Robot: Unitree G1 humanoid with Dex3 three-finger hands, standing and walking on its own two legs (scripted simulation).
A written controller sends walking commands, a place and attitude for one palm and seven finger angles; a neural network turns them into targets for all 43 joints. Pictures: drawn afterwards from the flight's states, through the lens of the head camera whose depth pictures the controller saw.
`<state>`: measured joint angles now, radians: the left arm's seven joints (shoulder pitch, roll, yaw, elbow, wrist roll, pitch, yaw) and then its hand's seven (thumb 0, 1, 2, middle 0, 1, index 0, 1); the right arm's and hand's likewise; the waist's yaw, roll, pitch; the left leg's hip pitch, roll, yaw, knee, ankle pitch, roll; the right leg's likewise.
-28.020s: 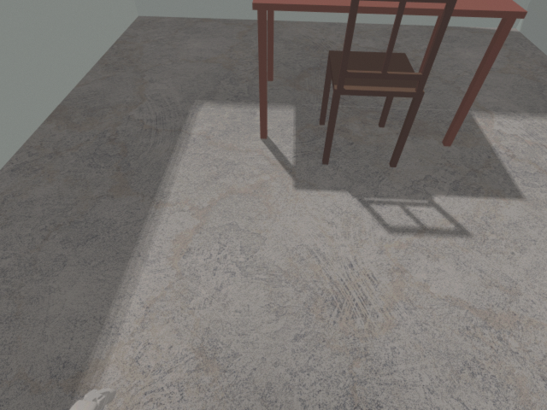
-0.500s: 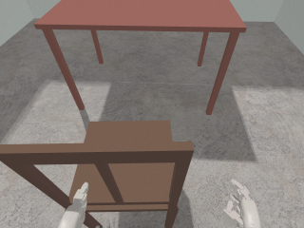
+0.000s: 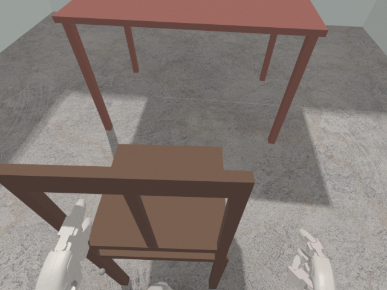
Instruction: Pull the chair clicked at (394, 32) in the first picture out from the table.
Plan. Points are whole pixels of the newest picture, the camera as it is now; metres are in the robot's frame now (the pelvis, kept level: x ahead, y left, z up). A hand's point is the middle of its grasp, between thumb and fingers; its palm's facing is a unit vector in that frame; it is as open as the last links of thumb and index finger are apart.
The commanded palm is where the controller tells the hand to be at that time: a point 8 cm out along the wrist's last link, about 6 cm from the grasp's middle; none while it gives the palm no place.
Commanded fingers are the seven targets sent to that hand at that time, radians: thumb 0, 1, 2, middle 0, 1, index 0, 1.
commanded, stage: draw the hand back to the body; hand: left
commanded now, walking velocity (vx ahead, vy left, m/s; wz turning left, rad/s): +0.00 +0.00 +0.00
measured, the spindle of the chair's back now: (143, 222) +0.26 +0.13 -0.01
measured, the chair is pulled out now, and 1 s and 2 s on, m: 0.67 0.67 0.67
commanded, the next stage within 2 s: step back with the hand held close in 1.34 s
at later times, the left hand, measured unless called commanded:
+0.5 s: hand (65, 261) +0.15 +0.21 +0.10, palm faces +0.12 -0.90 -0.41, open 15.1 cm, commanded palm +0.12 +0.26 +0.17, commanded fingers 0.00 0.10 0.51 -0.09 -0.14 -0.09 -0.14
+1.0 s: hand (44, 244) +0.17 +0.24 +0.12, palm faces +0.19 -0.81 -0.56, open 7.5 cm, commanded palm +0.16 +0.29 +0.25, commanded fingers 0.00 0.90 0.90 -0.20 -0.30 -0.20 -0.30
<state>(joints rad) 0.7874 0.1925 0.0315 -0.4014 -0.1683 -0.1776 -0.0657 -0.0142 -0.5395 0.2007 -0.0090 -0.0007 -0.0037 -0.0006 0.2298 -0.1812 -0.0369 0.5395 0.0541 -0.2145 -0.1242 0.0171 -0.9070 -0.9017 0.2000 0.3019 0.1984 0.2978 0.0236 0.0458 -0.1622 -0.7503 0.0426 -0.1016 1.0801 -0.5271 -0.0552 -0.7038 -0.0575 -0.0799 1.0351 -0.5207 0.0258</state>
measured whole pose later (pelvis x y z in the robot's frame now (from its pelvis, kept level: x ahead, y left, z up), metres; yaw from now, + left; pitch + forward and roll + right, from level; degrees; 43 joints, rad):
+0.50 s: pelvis +0.01 +0.00 +0.04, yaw -1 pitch +1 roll -2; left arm 0.73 0.36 0.08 -0.44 -0.04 0.09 0.08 -0.01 -0.22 0.35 -0.05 -0.07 -0.17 -0.11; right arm 0.21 -0.20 0.03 0.59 0.04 -0.20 -0.17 0.02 -0.91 -0.90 0.20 0.30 0.20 0.30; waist 0.04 0.08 -0.05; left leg -0.40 0.06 -0.07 0.80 -0.43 -0.05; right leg -0.36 -0.04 -0.07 0.74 -0.40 0.03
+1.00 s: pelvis +0.03 -0.02 +0.06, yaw +1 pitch -2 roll +0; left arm 0.64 0.47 0.13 -0.39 -0.06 0.26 0.12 0.00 0.66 0.78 -0.18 -0.25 -0.43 -0.33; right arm 0.17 -0.24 0.05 0.70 0.04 -0.29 -0.14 0.02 -0.91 -0.90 0.20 0.30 0.20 0.30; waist 0.09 0.09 0.05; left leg -0.19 0.05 -0.07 0.56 -0.34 -0.07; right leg -0.17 -0.05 -0.09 0.56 -0.36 0.01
